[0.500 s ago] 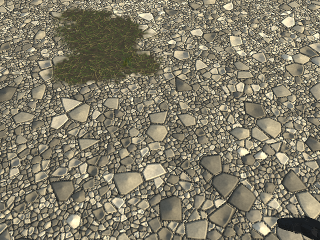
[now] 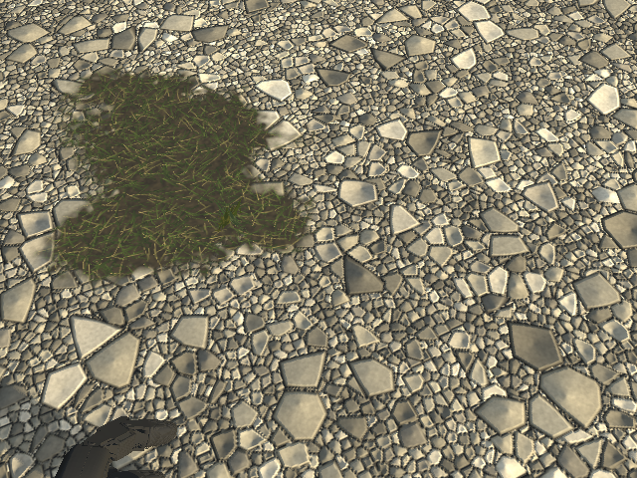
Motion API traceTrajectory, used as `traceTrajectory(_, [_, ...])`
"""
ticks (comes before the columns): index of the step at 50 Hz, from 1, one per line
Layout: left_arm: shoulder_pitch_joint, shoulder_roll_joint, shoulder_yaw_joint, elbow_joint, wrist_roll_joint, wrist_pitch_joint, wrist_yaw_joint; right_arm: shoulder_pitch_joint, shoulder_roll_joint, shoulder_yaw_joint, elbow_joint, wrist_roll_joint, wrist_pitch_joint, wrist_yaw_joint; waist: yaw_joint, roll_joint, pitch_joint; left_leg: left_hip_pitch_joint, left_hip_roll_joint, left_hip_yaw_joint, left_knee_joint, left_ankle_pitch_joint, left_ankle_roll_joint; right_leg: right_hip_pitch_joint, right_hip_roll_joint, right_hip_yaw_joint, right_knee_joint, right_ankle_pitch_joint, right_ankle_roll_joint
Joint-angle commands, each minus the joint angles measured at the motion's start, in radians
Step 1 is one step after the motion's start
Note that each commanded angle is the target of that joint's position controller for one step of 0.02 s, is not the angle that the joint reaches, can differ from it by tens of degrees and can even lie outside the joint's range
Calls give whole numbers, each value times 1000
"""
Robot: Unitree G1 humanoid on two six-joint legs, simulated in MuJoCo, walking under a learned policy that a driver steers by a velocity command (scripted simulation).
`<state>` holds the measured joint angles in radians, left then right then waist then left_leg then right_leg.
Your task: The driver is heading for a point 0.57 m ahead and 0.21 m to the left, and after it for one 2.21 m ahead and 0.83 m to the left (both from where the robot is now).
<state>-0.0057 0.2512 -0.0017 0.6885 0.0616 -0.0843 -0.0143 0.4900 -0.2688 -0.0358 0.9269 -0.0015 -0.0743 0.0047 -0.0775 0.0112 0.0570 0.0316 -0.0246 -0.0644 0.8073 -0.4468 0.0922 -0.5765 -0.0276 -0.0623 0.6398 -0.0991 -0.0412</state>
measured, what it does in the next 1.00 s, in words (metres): walks ahead, turning left: left foot, then right foot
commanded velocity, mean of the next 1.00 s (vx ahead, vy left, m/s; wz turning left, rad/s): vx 1.00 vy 0.00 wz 0.70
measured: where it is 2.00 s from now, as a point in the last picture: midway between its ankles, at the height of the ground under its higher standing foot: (31, 73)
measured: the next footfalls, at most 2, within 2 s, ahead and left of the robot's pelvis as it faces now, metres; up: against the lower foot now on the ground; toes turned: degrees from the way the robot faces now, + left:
left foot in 0.42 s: +0.57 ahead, +0.13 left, +0.00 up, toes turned +25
right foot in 0.86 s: +1.02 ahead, +0.24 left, +0.00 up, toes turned +39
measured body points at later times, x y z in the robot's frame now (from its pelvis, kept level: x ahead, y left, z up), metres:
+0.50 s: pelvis +0.46 +0.08 -0.01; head +0.48 +0.09 +0.44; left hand +0.42 +0.35 -0.14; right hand +0.68 -0.13 -0.12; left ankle +0.53 +0.11 -0.71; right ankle +0.29 -0.13 -0.56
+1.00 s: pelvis +0.90 +0.27 +0.02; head +0.91 +0.28 +0.47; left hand +0.78 +0.54 -0.10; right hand +1.15 +0.10 -0.09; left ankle +0.74 +0.26 -0.59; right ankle +0.99 +0.21 -0.71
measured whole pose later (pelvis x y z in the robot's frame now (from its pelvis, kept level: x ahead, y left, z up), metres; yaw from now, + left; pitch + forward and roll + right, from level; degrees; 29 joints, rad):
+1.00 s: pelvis +0.90 +0.27 +0.02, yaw +41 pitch +0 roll -2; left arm 0.29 0.30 0.06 0.79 0.05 -0.07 -0.01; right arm 0.28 -0.31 -0.04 0.82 -0.03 -0.07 0.02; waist 0.00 0.03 0.03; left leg -0.37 -0.07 -0.08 1.28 -0.29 0.12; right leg -0.30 0.06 -0.07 0.51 -0.22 -0.05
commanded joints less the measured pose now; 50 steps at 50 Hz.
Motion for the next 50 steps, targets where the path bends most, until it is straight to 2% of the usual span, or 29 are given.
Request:
traceTrajectory(1, [357, 225, 93, 59, 4, 0, 15, -98, -116, -25, -150, 22, -18, 1, 177, -180, -288, -749, 42, -32, 619, 144, 57, 837, -374, 722, -388, -718, -106])
traceTrajectory(2, [314, 164, 82, 65, -1, -5, 12, -138, -111, -20, -148, 11, -11, 7, 159, -71, -193, -736, 86, -25, 565, 201, 53, 703, -347, 562, -381, -514, -97])
traceTrajectory(5, [315, 85, 61, 119, -18, -22, 13, -154, -52, -15, -159, -22, 39, 34, 84, -91, -83, -666, 150, -14, 509, 204, 23, 480, -286, 276, -443, -269, -60])
traceTrajectory(7, [330, 77, 60, 148, -41, -40, 5, -231, -25, -9, -200, -26, 68, 49, 68, -85, -14, -732, 179, 6, 483, 233, 8, 439, -275, 146, -492, -184, -40])
traceTrajectory(10, [304, 78, 59, 159, -35, -58, 0, -352, -25, 1, -258, -24, 79, 67, 44, -88, 58, -758, 169, 61, 346, 410, 1, 377, -205, -68, -542, -13, -19])
traceTrajectory(14, [332, 138, 69, 174, -35, -66, 14, -488, -52, 9, -301, -23, 72, 89, 50, -29, 118, -675, 126, 180, 25, 551, 52, 445, -180, -230, -595, 219, -8])
traceTrajectory(16, [379, 173, 72, 180, -39, -53, 24, -500, -68, 5, -297, -20, 63, 90, 47, -32, 91, -606, 55, 255, -54, 545, 84, 571, -188, -263, -514, 650, 5])
traceTrajectory(18, [384, 237, 89, 162, -34, -17, 39, -381, -108, -9, -262, -12, 58, 74, -27, -93, -12, -487, -25, 289, -65, 424, 111, 695, -215, -264, -298, 1073, 12])
traceTrajectory(19, [354, 267, 99, 147, -28, 7, 44, -231, -139, -26, -223, -7, 57, 64, -105, -118, -93, -338, -58, 279, -51, 346, 130, 688, -235, -252, -99, 1173, 0])
traceTrajectory(20, [318, 284, 107, 127, -23, 28, 43, -31, -182, -54, -164, -7, 57, 48, -191, -113, -184, -125, -84, 240, -64, 244, 157, 607, -250, -219, 177, 1120, -16])
traceTrajectory(21, [311, 263, 107, 126, -17, 33, 33, 84, -228, -85, -117, -7, 63, 22, -216, -47, -216, 75, -82, 146, -118, 152, 179, 433, -184, -206, 520, 734, 2])
traceTrajectory(22, [288, 84, 63, 83, -8, 21, 15, -31, -287, -99, -120, 7, 74, 9, -85, 218, -82, 84, 82, -168, -191, 212, 214, 100, 8, -162, 888, -303, 31])
traceTrajectory(23, [311, 97, 57, -53, -36, -6, 11, -75, -380, -117, -166, -25, 86, 16, -6, 292, -272, 354, 235, -730, -442, 51, 418, -246, 97, 55, 1062, -401, 70])
traceTrajectory(24, [235, 144, 52, -54, -24, -36, 15, -74, -333, -117, -186, -29, 82, 9, -35, 68, -234, 326, 283, -808, -577, -33, 380, -320, 17, 149, 998, -317, 54])
traceTrajectory(26, [175, 140, 44, -45, -16, -45, 21, -104, -243, -96, -150, -20, 56, -3, 43, -121, -60, 30, 213, -632, -581, 138, 304, -218, -54, 152, 798, -246, 59])
traceTrajectory(28, [195, 125, 35, -36, 13, -3, 18, -149, -197, -74, -158, -9, 24, -13, 105, -141, -26, -168, 137, -472, -579, 306, 281, -95, -92, 153, 682, -260, 90])
traceTrajectory(32, [18, 74, 10, -117, 3, 29, -5, -112, -184, -67, -152, -2, -11, -4, 75, -91, 53, -343, 36, -306, -650, 428, 242, -35, -107, 68, 321, -97, 118])
traceTrajectory(34, [-52, 43, -5, -138, -12, 21, -17, -68, -165, -65, -133, 7, -17, 4, 24, -48, 43, -327, -3, -232, -650, 596, 182, 44, -74, 29, 115, 147, 89])
traceTrajectory(37, [-97, 52, -4, -147, -26, 13, -19, -1, -164, -61, -98, 17, -26, 7, -33, -1, 14, -190, 47, -227, -672, 788, 132, 122, -27, -1, -41, 320, 35])
traceTrajectory(39, [-89, 91, 11, -150, -25, 10, -10, -6, -193, -64, -86, 7, -26, -4, -17, 27, -14, -47, 74, -211, -597, 1016, 108, 148, 14, -5, -114, 254, -2])
traceTrajectory(41, [87, 168, 46, -104, -31, 5, 8, -22, -252, -74, -80, -14, -23, -14, 78, 77, -125, 58, 111, -214, -373, 1299, 73, 309, 73, 9, -109, 89, -30])
traceTrajectory(42, [268, 203, 66, -53, -42, 6, 22, -68, -271, -78, -82, -30, -16, -15, 187, 83, -200, 23, 103, -189, -165, 1302, 61, 472, 66, 10, -124, 18, -43])
traceTrajectory(43, [484, 245, 88, 4, -36, 11, 43, -130, -232, -69, -96, -44, -16, -15, 301, 67, -274, -152, 65, -159, 116, 1140, 54, 713, -14, 71, -69, -111, -63])
traceTrajectory(44, [550, 335, 113, 18, 9, 5, 45, -9, -67, -31, -136, -3, -20, -8, 211, -234, -404, -494, -88, -80, 578, 390, 5, 985, -310, 575, -120, -421, -193])
traceTrajectory(45, [496, 287, 111, 29, -7, 11, 18, 3, -81, -14, -140, 2, -30, -4, 179, -300, -425, -667, -131, -96, 659, 25, 15, 987, -362, 961, -344, -542, -232])
traceTrajectory(46, [374, 202, 98, 18, -18, 9, 8, -100, -120, -17, -144, -9, -24, -9, 151, -148, -225, -736, -36, -96, 635, 130, 26, 820, -328, 817, -374, -585, -223])
traceTrajectory(47, [337, 141, 87, 28, -22, 5, 2, -182, -131, -14, -158, -22, -21, 0, 144, -15, -137, -723, -1, -79, 583, 181, 24, 679, -293, 679, -382, -489, -213])
traceTrajectory(48, [346, 107, 76, 54, -15, 3, 2, -247, -119, -11, -177, -31, -16, 12, 134, 25, -75, -707, 20, -76, 537, 180, 27, 576, -241, 564, -400, -391, -183])
traceTrajectory(50, [382, 71, 59, 110, -19, -11, 4, -245, -73, 5, -202, -44, 4, 33, 79, -39, -29, -694, 47, -91, 476, 160, 15, 461, -201, 460, -446, -339, -166])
